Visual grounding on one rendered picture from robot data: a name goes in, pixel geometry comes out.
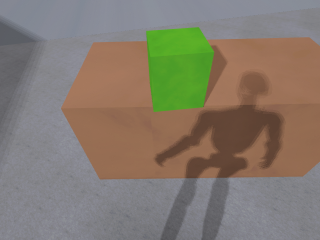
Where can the pedestal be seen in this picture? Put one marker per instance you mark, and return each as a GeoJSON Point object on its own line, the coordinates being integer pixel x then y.
{"type": "Point", "coordinates": [260, 118]}

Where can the carton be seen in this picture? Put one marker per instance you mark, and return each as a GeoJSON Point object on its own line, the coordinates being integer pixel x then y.
{"type": "Point", "coordinates": [179, 62]}

